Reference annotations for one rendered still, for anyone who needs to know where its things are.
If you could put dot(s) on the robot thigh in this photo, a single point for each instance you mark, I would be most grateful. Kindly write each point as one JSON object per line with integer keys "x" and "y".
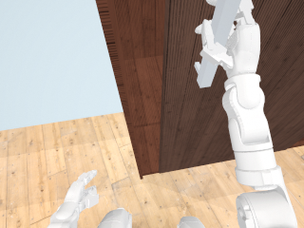
{"x": 118, "y": 218}
{"x": 190, "y": 222}

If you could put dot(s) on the robot right thigh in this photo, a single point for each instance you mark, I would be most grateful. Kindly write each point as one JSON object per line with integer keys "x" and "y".
{"x": 190, "y": 222}

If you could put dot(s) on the right robot upper arm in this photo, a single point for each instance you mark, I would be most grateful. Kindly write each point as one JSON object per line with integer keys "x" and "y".
{"x": 264, "y": 209}

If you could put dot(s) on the left robot forearm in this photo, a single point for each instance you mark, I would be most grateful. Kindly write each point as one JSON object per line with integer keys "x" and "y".
{"x": 66, "y": 216}

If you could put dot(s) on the robot left hand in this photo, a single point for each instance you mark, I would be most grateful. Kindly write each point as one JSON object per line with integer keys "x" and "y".
{"x": 86, "y": 198}

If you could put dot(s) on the handle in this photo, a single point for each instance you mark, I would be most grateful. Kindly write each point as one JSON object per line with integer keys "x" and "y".
{"x": 222, "y": 21}

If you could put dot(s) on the robot right hand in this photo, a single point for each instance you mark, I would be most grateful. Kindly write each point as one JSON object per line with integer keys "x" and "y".
{"x": 242, "y": 43}

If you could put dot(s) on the robot left thigh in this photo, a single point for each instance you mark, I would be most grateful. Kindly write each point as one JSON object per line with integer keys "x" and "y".
{"x": 118, "y": 218}

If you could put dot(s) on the right robot forearm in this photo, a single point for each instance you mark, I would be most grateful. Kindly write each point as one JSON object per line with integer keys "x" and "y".
{"x": 250, "y": 135}

